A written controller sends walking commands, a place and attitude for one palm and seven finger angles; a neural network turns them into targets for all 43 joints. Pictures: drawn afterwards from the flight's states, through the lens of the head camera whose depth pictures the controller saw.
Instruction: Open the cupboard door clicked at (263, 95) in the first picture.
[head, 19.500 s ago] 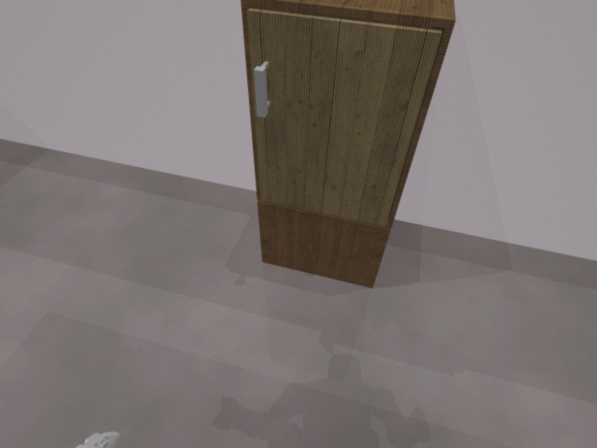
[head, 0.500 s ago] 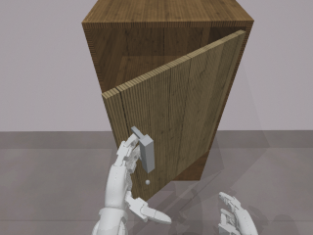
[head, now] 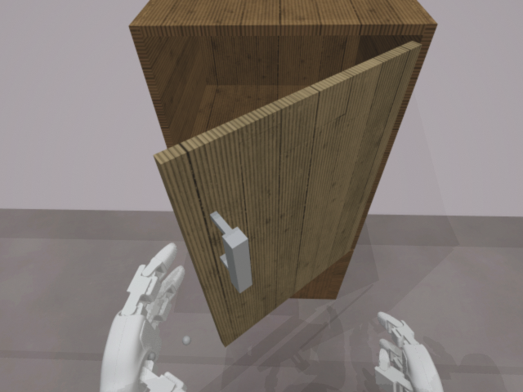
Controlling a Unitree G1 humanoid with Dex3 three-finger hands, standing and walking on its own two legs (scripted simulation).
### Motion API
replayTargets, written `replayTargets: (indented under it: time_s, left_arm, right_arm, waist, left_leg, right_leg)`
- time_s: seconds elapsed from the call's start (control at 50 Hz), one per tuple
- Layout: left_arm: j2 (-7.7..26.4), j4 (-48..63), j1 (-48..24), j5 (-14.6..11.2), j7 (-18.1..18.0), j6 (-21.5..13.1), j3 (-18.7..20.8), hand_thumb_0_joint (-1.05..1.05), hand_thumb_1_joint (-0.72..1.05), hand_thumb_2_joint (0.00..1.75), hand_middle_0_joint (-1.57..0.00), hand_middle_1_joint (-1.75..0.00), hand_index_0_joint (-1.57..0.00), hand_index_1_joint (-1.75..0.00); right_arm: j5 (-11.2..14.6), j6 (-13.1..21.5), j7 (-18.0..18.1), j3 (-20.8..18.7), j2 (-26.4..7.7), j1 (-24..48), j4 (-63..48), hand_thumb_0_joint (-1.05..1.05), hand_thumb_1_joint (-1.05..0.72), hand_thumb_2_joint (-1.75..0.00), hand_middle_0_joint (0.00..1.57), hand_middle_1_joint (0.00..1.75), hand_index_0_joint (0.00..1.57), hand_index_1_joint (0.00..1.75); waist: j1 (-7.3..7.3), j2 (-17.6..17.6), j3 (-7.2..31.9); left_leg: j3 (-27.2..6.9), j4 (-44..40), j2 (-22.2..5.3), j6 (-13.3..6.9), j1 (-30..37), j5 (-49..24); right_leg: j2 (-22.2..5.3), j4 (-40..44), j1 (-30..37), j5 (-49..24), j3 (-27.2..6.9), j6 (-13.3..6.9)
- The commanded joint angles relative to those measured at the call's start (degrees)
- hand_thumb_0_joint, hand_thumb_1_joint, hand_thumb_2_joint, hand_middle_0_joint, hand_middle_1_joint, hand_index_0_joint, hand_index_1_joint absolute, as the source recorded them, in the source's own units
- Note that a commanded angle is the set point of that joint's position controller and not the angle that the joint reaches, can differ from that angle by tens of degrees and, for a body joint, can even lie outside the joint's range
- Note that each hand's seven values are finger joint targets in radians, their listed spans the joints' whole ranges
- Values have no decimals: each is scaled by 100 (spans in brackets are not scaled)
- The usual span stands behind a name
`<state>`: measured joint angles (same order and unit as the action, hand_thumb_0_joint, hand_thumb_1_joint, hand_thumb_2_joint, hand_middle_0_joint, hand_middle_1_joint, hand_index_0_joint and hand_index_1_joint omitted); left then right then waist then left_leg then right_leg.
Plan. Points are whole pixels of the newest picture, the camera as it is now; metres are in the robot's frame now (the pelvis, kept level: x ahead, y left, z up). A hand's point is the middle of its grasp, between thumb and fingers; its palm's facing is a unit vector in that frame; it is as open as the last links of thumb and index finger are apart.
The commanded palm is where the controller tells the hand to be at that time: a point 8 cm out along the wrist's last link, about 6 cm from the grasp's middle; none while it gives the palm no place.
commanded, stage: slide the hand sideways off the handle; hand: left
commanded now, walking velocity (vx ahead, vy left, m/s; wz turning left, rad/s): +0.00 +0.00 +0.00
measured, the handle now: (230, 252) +0.29 +0.07 +0.10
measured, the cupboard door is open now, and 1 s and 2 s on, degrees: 39 39 39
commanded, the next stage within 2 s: draw the hand back to the body in 0.18 s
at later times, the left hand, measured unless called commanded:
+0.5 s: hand (146, 346) +0.16 +0.14 +0.12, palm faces +0.01 -1.00 -0.06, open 16.3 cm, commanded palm +0.12 +0.20 +0.12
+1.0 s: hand (69, 320) +0.17 +0.21 +0.16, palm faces +0.20 -0.94 -0.29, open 14.8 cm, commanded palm +0.13 +0.26 +0.18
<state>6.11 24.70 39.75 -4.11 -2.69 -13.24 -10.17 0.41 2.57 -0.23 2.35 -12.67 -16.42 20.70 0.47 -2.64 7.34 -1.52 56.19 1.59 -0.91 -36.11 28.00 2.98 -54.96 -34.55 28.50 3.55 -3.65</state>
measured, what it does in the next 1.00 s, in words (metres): stands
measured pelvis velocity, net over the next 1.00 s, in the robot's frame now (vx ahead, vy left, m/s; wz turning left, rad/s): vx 0.00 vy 0.03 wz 0.00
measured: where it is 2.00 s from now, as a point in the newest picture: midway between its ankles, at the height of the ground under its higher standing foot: outside the picture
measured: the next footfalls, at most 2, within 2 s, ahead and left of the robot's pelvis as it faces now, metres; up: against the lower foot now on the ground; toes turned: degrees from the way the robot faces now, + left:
none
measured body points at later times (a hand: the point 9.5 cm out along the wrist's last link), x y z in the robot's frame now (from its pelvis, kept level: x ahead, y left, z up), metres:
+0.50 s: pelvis +0.00 +0.01 +0.00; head +0.00 +0.00 +0.45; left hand +0.15 +0.19 +0.12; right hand +0.19 -0.20 -0.06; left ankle +0.00 +0.11 -0.68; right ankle -0.01 -0.08 -0.68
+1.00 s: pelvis +0.00 +0.03 +0.03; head -0.02 +0.02 +0.48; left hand +0.15 +0.26 +0.17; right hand +0.19 -0.18 -0.03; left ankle +0.00 +0.11 -0.68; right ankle -0.01 -0.08 -0.68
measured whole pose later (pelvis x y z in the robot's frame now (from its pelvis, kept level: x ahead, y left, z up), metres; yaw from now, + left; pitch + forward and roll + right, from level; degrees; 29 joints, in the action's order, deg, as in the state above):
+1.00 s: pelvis +0.00 +0.03 +0.03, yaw +0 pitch +1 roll -2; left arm 16.9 33.0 38.5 -3.7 -4.9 -0.8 4.4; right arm 1.9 5.7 5.6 3.8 -12.4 -16.3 26.1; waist 2.5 -3.6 5.7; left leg -1.0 44.7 2.1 -2.9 -22.8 23.3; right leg 2.6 -41.0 -20.2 22.4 2.4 -1.5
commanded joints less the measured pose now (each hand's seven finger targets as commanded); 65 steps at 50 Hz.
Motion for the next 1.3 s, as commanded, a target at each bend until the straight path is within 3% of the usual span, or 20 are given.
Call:
replayTargets:
  time_s: [0.0,0.1,0.22,0.26,0.3,0.38,0.46,0.52,0.62,0.66,0.68,0.76,0.78,0.8,0.82,0.88,0.96,1.0,1.2,1.28]
  left_arm:
    - [256,1449,439,-190,334,-509,257,0,-50,30,-15,-30,-15,-30]
    - [523,1332,723,-359,574,-572,708,0,-50,30,-15,-30,-15,-30]
    - [322,1546,383,-558,700,-747,508,0,-50,30,-15,-30,-15,-30]
    - [298,1607,412,-517,706,-796,391,0,-50,30,-15,-30,-15,-30]
    - [535,1895,384,-480,639,-791,541,0,-50,30,-15,-30,-15,-30]
    - [854,1783,469,-416,517,-466,963,0,-50,30,-15,-30,-15,-30]
    - [674,1660,366,-613,568,-116,1059,0,-50,30,-15,-30,-15,-30]
    - [677,1910,269,-777,687,48,1048,0,-50,30,-15,-30,-15,-30]
    - [987,2156,35,-758,757,193,1290,0,-50,30,-15,-30,-15,-30]
    - [1077,2042,17,-806,778,277,1487,0,-50,30,-15,-30,-15,-30]
    - [1195,2023,-6,-820,774,319,1665,0,-47,32,-15,-30,-15,-30]
    - [1149,2125,-227,-963,887,509,1727,0,-32,37,-16,-30,-16,-30]
    - [2061,2327,-308,-195,294,605,1989,0,-29,39,-16,-30,-16,-30]
    - [1650,2354,-184,-147,55,699,1830,0,-26,40,-16,-30,-16,-30]
    - [1513,2182,-48,-118,-44,787,1758,0,-22,42,-16,-30,-16,-30]
    - [1522,2115,-253,39,-229,858,1759,0,-12,47,-16,-30,-16,-30]
    - [1784,1994,-508,120,-406,861,2061,0,2,52,-17,-30,-17,-30]
    - [1912,2000,-608,135,-471,844,2246,0,9,55,-17,-30,-17,-30]
    - [2048,1643,-1019,98,-516,770,2736,0,44,70,-18,-30,-18,-30]
    - [2323,1449,-1141,61,-537,756,3176,0,58,76,-19,-30,-19,-30]
  right_arm:
    - [33,394,83,-313,-478,458,-1005,0,-90,-90,20,30,20,30]
    - [62,404,149,-364,-448,514,-951,0,-90,-90,20,30,20,30]
    - [100,519,203,-363,-506,518,-991,0,-90,-90,20,30,20,30]
    - [113,556,207,-374,-531,479,-1017,0,-90,-90,20,30,20,30]
    - [130,569,222,-391,-524,463,-1049,0,-90,-90,20,30,20,30]
    - [157,462,270,-383,-475,508,-1032,0,-90,-90,20,30,20,30]
    - [230,468,311,-321,-479,611,-1026,0,-90,-90,20,30,20,30]
    - [245,570,347,-265,-524,660,-1020,0,-90,-90,20,30,20,30]
    - [245,701,379,-240,-533,589,-878,0,-90,-90,20,30,20,30]
    - [251,720,383,-228,-537,605,-805,0,-90,-90,20,30,20,30]
    - [262,723,388,-241,-558,634,-779,0,-90,-90,20,30,20,30]
    - [295,804,390,-193,-587,674,-712,0,-90,-90,20,30,20,30]
    - [223,722,560,-222,-519,587,-754,0,-90,-90,20,30,20,30]
    - [173,693,611,-168,-446,624,-739,0,-90,-90,20,30,20,30]
    - [160,670,624,-161,-440,593,-685,0,-90,-90,20,30,20,30]
    - [146,626,608,-130,-495,653,-531,0,-90,-90,20,30,20,30]
    - [109,639,644,-110,-514,775,-374,0,-90,-90,20,30,20,30]
    - [98,664,667,-103,-528,842,-293,0,-90,-90,20,30,20,30]
    - [59,734,592,-139,-593,1067,152,0,-90,-90,20,30,20,30]
    - [32,696,583,-173,-607,1154,298,0,-90,-90,20,30,20,30]
  waist:
    - [-38,575,546]
    - [30,574,422]
    - [-89,439,413]
    - [-92,378,459]
    - [4,108,738]
    - [112,255,655]
    - [78,463,260]
    - [96,290,279]
    - [97,5,175]
    - [116,99,88]
    - [174,49,105]
    - [164,-233,79]
    - [358,-49,138]
    - [261,48,-60]
    - [236,217,-109]
    - [215,-68,-188]
    - [220,75,-343]
    - [254,-102,-306]
    - [280,-158,-456]
    - [357,-17,-366]
  left_leg:
    - [-101,-524,14,-99,10,-1270]
    - [-95,-403,28,-76,-236,-1133]
    - [-128,-319,30,-94,-224,-989]
    - [-155,-349,6,-108,-145,-1021]
    - [-146,-432,-10,-121,62,-1172]
    - [-141,-590,-37,-121,78,-1143]
    - [-141,-796,-59,-121,174,-909]
    - [-176,-940,-72,-121,352,-998]
    - [-237,-1135,-104,-108,592,-1116]
    - [-254,-1205,-107,-97,590,-1073]
    - [-265,-1248,-117,-90,620,-1079]
    - [-319,-1440,-134,-36,889,-1172]
    - [-333,-1642,-224,-49,875,-1135]
    - [-282,-1666,-187,-62,994,-1209]
    - [-280,-1680,-203,-63,1052,-1297]
    - [-359,-1933,-265,-47,1360,-1526]
    - [-371,-2288,-284,-56,1601,-1309]
    - [-369,-2457,-277,-41,1771,-1364]
    - [-353,-3031,-326,45,2395,-2224]
    - [-254,-3123,-296,29,2532,-2558]
  right_leg:
    - [-318,1019,661,-2175,-654,351]
    - [-371,1037,623,-1979,-783,382]
    - [-314,1018,291,-1466,-688,349]
    - [-268,938,193,-1376,-574,303]
    - [-231,847,277,-1440,-488,248]
    - [-191,951,417,-1323,-456,234]
    - [-156,1200,365,-963,-346,254]
    - [-151,1256,499,-1073,-277,248]
    - [-124,1305,528,-1158,-155,214]
    - [-111,1379,581,-1101,-147,207]
    - [-111,1395,651,-1074,-131,189]
    - [-101,1446,704,-1200,-29,184]
    - [-241,1725,990,-1194,-394,93]
    - [-265,1905,966,-1237,-428,110]
    - [-280,1954,995,-1296,-398,130]
    - [-283,2053,1197,-1413,-302,140]
    - [-274,2356,1431,-1242,-295,160]
    - [-291,2457,1634,-1294,-311,146]
    - [-282,2881,2295,-1921,-280,158]
    - [-282,3030,2617,-2278,-304,142]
